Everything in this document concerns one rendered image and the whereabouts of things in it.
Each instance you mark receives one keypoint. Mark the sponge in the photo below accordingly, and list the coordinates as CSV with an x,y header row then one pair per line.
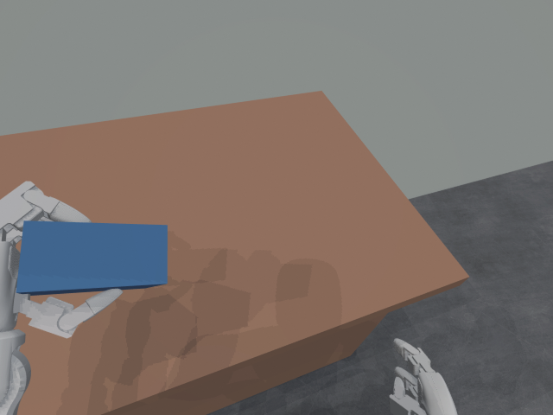
x,y
72,257

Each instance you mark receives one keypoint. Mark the robot left hand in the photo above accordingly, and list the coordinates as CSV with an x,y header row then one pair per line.
x,y
27,202

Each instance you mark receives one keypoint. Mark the table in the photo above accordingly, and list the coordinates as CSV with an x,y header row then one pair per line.
x,y
288,243

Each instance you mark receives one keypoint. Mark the robot right hand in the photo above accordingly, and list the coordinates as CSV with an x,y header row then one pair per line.
x,y
428,394

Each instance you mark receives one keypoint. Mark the left robot forearm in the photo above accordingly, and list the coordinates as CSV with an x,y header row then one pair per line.
x,y
15,371

